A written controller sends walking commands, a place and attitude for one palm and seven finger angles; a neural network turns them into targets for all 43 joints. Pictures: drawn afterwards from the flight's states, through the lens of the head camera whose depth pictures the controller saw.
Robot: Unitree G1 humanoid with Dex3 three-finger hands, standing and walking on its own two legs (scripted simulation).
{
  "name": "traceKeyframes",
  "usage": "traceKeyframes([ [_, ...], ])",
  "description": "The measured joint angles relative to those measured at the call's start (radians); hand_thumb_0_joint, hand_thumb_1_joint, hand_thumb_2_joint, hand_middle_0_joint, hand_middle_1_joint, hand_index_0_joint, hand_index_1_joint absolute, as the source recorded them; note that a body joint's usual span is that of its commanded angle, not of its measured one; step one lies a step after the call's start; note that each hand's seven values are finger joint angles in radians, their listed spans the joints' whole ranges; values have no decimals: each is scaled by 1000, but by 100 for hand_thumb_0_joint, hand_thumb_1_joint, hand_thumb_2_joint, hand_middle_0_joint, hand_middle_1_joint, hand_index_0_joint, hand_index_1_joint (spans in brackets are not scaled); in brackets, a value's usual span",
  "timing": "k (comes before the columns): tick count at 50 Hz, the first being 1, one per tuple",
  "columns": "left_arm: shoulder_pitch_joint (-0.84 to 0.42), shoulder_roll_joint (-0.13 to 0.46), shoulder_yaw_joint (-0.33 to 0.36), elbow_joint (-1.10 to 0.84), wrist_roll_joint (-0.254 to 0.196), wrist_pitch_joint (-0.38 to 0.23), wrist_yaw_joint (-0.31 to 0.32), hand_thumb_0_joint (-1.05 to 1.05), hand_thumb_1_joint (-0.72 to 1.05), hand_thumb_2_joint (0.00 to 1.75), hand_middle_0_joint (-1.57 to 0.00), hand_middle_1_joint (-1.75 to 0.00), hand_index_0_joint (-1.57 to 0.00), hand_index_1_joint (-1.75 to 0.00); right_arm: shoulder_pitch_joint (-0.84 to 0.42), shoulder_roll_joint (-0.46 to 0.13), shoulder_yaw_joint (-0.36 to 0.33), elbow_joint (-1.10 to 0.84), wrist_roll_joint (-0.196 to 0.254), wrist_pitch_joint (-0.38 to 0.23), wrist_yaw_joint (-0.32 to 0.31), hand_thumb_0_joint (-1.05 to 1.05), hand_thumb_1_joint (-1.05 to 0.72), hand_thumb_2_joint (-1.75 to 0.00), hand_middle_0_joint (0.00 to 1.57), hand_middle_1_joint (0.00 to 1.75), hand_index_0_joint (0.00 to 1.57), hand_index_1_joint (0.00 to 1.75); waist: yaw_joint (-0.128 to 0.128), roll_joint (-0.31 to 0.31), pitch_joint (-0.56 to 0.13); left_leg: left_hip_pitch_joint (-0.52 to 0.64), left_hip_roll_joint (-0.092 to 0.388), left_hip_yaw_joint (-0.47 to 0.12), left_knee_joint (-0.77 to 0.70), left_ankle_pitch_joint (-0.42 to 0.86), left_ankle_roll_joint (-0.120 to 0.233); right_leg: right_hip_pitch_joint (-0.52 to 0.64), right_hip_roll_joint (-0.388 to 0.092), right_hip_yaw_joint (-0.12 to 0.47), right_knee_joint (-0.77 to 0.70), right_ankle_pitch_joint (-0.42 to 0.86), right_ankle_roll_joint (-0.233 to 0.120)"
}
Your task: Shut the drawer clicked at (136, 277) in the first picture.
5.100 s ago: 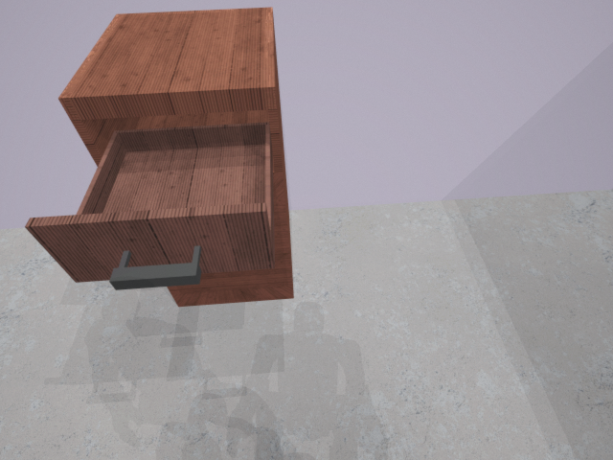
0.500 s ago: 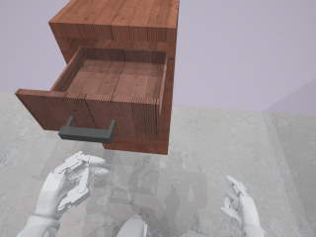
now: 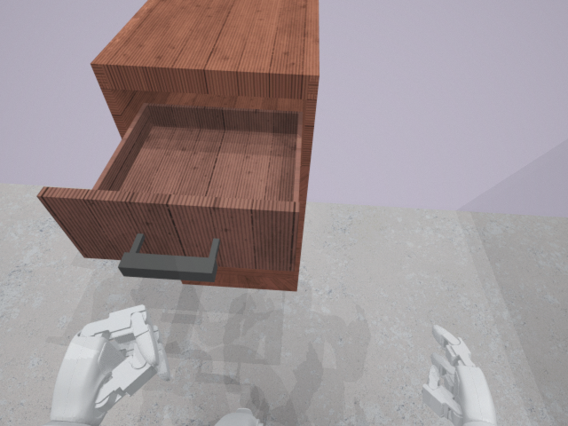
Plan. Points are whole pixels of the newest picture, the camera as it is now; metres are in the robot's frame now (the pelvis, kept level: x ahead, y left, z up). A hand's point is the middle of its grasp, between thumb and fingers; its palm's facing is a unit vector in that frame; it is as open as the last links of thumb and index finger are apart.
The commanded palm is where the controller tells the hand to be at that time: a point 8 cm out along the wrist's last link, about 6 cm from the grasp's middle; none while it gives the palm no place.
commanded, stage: raise the hand and make a fist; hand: left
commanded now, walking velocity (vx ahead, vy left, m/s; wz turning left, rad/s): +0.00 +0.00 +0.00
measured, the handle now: (173, 254) +0.37 +0.20 +0.01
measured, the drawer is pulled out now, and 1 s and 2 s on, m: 0.29 0.29 0.29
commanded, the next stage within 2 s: bring the fist close to the handle in 0.74 s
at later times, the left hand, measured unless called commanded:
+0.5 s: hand (150, 349) +0.19 +0.16 +0.10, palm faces -0.02 -1.00 -0.04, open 3.3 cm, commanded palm +0.15 +0.22 +0.11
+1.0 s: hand (151, 361) +0.18 +0.16 +0.10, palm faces +0.03 -1.00 -0.07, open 3.3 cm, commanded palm +0.15 +0.21 +0.10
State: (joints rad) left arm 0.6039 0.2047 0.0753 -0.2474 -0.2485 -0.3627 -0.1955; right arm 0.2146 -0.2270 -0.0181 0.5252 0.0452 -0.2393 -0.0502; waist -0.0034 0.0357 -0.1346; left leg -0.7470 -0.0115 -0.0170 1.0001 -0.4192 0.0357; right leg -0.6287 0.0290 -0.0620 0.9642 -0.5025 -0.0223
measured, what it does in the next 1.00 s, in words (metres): stands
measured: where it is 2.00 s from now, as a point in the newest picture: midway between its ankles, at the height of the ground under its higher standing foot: outside the picture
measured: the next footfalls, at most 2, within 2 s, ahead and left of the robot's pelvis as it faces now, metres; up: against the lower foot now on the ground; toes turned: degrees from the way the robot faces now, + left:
none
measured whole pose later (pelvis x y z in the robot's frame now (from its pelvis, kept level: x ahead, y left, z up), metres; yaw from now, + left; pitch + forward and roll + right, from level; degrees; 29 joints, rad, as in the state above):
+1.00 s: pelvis +0.01 -0.02 +0.01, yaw +1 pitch +7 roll -2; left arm 0.63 0.22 0.12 -0.26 -0.27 -0.28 -0.22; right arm 0.24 -0.23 0.02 0.51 0.05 -0.22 -0.04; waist 0.01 0.05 -0.13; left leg -0.64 -0.01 -0.04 0.92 -0.41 0.01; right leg -0.52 0.04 -0.08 0.88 -0.49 -0.05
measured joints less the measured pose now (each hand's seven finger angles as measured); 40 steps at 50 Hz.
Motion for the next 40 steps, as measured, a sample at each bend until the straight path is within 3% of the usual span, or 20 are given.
traceKeyframes([
  [4,-3,-9,-18,-40,24,57,38,2,90,90,-127,-146,-127,-146,-10,23,33,-39,-2,27,13,2,-91,-90,20,30,20,30,7,7,-9,31,-5,1,-14,-2,7,35,-4,2,-22,2,8],
  [10,31,1,-47,-79,43,138,35,2,90,90,-135,-155,-135,-155,1,37,68,-74,-4,59,21,1,-90,-90,21,30,20,30,21,11,-9,72,-9,5,-37,-1,15,80,-8,5,-53,8,15],
  [17,29,8,-43,-138,41,139,56,2,90,90,-139,-159,-139,-159,28,17,76,-71,-6,59,20,1,-90,-90,21,30,20,30,26,16,12,89,-12,-2,-43,-2,16,103,-10,-2,-69,10,18],
  [26,36,5,-24,-113,34,189,34,2,90,90,-140,-160,-140,-160,60,6,54,-40,3,72,18,2,-90,-90,21,30,20,30,4,12,2,116,-8,8,-78,5,11,120,-7,11,-93,16,13],
  [29,59,19,-7,-108,27,183,39,2,90,90,-140,-160,-140,-160,66,4,44,-36,4,69,14,2,-90,-90,20,30,20,30,1,7,3,122,-4,8,-84,5,6,124,-3,11,-97,16,8],
  [36,80,19,22,-129,2,104,32,2,90,90,-140,-160,-140,-160,57,-9,30,-21,3,38,21,2,-91,-90,20,30,20,30,5,15,3,114,1,-6,-73,0,-5,120,3,-2,-88,9,-3],
  [40,70,16,26,-100,-4,108,1,2,90,90,-140,-160,-140,-160,42,-9,29,-15,6,36,19,2,-91,-90,20,30,20,30,9,21,-1,112,1,-10,-75,4,-10,117,4,-7,-86,8,-8],
])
